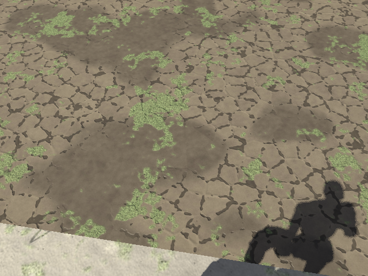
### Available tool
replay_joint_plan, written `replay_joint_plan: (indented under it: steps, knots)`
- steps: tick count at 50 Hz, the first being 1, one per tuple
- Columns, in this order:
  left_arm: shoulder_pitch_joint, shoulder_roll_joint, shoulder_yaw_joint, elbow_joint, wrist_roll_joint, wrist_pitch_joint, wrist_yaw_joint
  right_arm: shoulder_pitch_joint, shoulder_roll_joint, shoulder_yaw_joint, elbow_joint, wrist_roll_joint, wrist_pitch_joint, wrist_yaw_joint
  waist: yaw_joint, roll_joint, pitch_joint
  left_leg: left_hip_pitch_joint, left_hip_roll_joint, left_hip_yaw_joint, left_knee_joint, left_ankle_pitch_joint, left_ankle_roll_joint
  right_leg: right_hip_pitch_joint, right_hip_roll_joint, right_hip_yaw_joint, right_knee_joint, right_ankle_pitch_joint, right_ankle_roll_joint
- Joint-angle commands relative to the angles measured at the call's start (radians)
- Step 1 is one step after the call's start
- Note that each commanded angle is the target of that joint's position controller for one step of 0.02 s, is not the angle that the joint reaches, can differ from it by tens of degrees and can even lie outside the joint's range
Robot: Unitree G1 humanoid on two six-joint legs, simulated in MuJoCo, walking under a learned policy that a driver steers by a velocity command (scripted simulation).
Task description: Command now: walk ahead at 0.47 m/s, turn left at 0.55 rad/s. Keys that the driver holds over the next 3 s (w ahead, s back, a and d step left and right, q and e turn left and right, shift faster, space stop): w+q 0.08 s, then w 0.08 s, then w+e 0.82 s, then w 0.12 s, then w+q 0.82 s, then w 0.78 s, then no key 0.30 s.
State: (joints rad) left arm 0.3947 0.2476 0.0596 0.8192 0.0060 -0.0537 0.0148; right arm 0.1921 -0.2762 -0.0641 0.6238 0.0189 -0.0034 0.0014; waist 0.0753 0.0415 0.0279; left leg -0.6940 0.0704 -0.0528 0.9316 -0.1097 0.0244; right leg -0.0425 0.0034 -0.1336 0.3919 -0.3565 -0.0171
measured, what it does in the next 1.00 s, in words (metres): walks ahead, turning right: left foot, then right foot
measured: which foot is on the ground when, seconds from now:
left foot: up 0.00-0.14, down 0.16-0.70, up 0.72-1.00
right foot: down 0.00-0.14, up 0.16-0.66, down 0.68-1.00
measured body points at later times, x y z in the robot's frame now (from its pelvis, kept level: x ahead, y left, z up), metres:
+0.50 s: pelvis +0.21 +0.05 +0.00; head +0.21 +0.06 +0.45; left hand +0.33 +0.31 -0.11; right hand +0.24 -0.21 -0.12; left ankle +0.20 +0.13 -0.73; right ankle +0.33 -0.10 -0.66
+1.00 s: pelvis +0.29 +0.00 -0.01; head +0.31 -0.01 +0.44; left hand +0.51 +0.18 -0.11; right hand +0.43 -0.27 -0.09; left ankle +0.36 +0.11 -0.71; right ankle +0.34 -0.06 -0.74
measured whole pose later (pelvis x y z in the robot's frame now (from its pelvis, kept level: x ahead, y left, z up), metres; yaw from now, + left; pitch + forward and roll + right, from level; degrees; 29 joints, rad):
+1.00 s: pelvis +0.29 +0.00 -0.01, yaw -17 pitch +1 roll +0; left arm 0.15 0.21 -0.02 0.61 0.01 0.05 0.01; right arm 0.03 -0.23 0.01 0.59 -0.04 0.10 -0.04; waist 0.02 0.02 0.04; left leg -0.49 -0.04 -0.07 0.85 -0.37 -0.08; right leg -0.40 0.18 0.11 0.57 -0.17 -0.10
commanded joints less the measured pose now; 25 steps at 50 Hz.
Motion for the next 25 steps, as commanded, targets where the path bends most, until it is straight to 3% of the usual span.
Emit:
replay_joint_plan:
  steps: [1,3,5,6,7,8,9,10,11,12,13,14,17,18,19,21,22,23,24,25]
  knots:
    - [-0.055,0.167,0.033,-0.057,-0.011,-0.009,0.002,-0.07,0.011,0.019,-0.095,0.004,-0.003,0.026,-0.02,-0.116,0.072,0.031,-0.002,0.07,-0.095,0.059,0.019,-0.098,-0.266,0.091,-0.071,0.546,-0.166]
    - [-0.046,0.188,0.035,-0.052,-0.032,-0.001,0.002,-0.105,0.002,0.019,-0.12,0.013,0.006,0.035,-0.025,-0.11,0.079,0.059,-0.013,0.085,-0.142,-0.006,0.045,-0.071,-0.292,0.078,-0.053,0.592,-0.158]
    - [-0.042,0.222,0.041,-0.049,-0.045,0.01,0.007,-0.06,-0.027,0.007,-0.111,0.007,0.012,0.034,-0.059,-0.125,0.028,0.198,-0.074,0.122,-0.203,-0.1,0.081,-0.04,-0.288,0.039,0.034,0.828,-0.132]
    - [-0.039,0.236,0.044,-0.039,-0.047,0.015,0.005,0.046,-0.059,-0.014,-0.082,0.003,0.014,0.028,-0.112,-0.129,-0.037,0.344,-0.117,0.14,-0.251,-0.099,0.098,-0.033,-0.262,0.018,0.153,0.914,-0.113]
    - [-0.05,0.224,0.036,-0.034,-0.052,0.014,0.003,0.21,-0.098,-0.04,-0.03,0.005,0.016,0.017,-0.2,-0.1,-0.118,0.59,-0.152,0.153,-0.329,0.01,0.123,-0.111,-0.226,-0.018,0.339,0.887,-0.085]
    - [-0.029,0.178,0.022,-0.046,-0.025,0.007,0.001,0.359,-0.194,-0.068,0.006,0.013,0.025,-0.003,-0.245,0.06,-0.189,0.832,0.008,-0.117,-0.375,0.091,0.195,-0.332,-0.141,-0.031,0.74,0.401,-0.021]
    - [0.109,0.077,-0.012,-0.072,-0.021,-0.012,-0.017,0.312,-0.254,-0.05,-0.013,-0.006,0.017,0.01,-0.114,0.254,-0.351,0.969,0.272,-0.685,-0.557,-0.115,0.372,-0.576,0.019,0.13,1.059,-0.285,0.012]
    - [-0.001,0.173,0.013,-0.096,0.014,0.01,-0.007,0.304,-0.227,-0.067,-0.022,-0.034,0.026,-0.002,-0.231,0.092,-0.389,0.942,0.277,-0.628,-0.618,-0.228,0.322,-0.658,0.009,0.21,1.099,-0.135,0.015]
    - [-0.066,0.164,0.01,-0.115,-0.004,0.013,-0.002,0.241,-0.179,-0.048,0.001,-0.047,0.024,-0.018,-0.19,0.079,-0.226,0.81,0.261,-0.488,-0.63,-0.266,0.284,-0.703,-0.023,0.205,1.091,-0.06,0.005]
    - [-0.082,0.141,0.003,-0.117,0.005,0.015,0.002,0.208,-0.121,-0.029,0.019,-0.054,0.015,-0.02,-0.153,0.016,-0.123,0.653,0.225,-0.392,-0.641,-0.251,0.249,-0.67,-0.05,0.205,1.028,-0.019,-0.002]
    - [-0.073,0.122,0.002,-0.114,0.015,0.034,0.002,0.169,-0.068,-0.012,0.023,-0.058,0.0,-0.018,-0.113,0.013,-0.089,0.543,0.183,-0.315,-0.647,-0.195,0.205,-0.605,-0.055,0.229,0.957,0.003,-0.003]
    - [-0.027,0.107,0.003,-0.095,0.021,0.059,0.0,0.147,-0.047,-0.001,0.032,-0.053,-0.015,-0.015,-0.074,0.027,-0.069,0.446,0.158,-0.251,-0.671,-0.17,0.18,-0.532,-0.064,0.243,0.898,0.015,0.004]
    - [-0.031,0.093,0.01,-0.087,0.009,0.09,0.0,0.145,-0.067,-0.001,0.06,-0.051,-0.045,-0.01,-0.05,0.03,-0.019,0.339,0.142,-0.157,-0.714,-0.156,0.175,-0.509,-0.022,0.277,0.827,0.095,0.002]
    - [-0.055,0.076,0.009,-0.098,-0.006,0.098,0.0,0.135,-0.075,-0.002,0.064,-0.041,-0.043,-0.011,-0.044,0.031,0.016,0.313,0.151,-0.13,-0.711,-0.107,0.169,-0.529,-0.011,0.288,0.807,0.135,0.0]
    - [-0.078,0.071,0.008,-0.109,-0.007,0.102,-0.001,0.141,-0.079,0.0,0.064,-0.037,-0.043,-0.01,-0.043,0.02,0.022,0.321,0.155,-0.108,-0.709,-0.097,0.167,-0.558,-0.008,0.292,0.772,0.177,-0.001]
    - [-0.101,0.059,0.008,-0.112,0.01,0.101,0.003,0.18,-0.079,-0.001,0.083,-0.035,-0.046,-0.013,-0.056,0.018,0.028,0.377,0.173,-0.079,-0.683,-0.005,0.158,-0.603,-0.005,0.297,0.701,0.245,-0.005]
    - [-0.111,0.066,0.009,-0.119,0.011,0.104,0.004,0.19,-0.066,0.002,0.089,-0.025,-0.047,-0.013,-0.062,0.021,0.027,0.409,0.182,-0.056,-0.659,0.064,0.16,-0.619,-0.008,0.294,0.669,0.25,-0.006]
    - [-0.126,0.059,0.007,-0.128,0.016,0.105,0.002,0.205,-0.071,0.002,0.095,-0.025,-0.048,-0.013,-0.069,0.027,0.022,0.429,0.184,-0.035,-0.639,0.094,0.158,-0.625,-0.013,0.28,0.642,0.273,-0.012]
    - [-0.15,0.059,0.003,-0.139,0.021,0.103,-0.011,0.214,-0.08,0.003,0.103,-0.019,-0.049,-0.018,-0.079,0.017,0.008,0.425,0.17,-0.009,-0.642,0.089,0.139,-0.593,-0.011,0.254,0.597,0.299,-0.022]
    - [-0.172,0.052,0.0,-0.151,0.021,0.103,-0.019,0.212,-0.088,0.002,0.106,-0.024,-0.049,-0.021,-0.083,0.036,0.015,0.426,0.167,0.013,-0.628,0.089,0.133,-0.581,-0.013,0.226,0.574,0.305,-0.029]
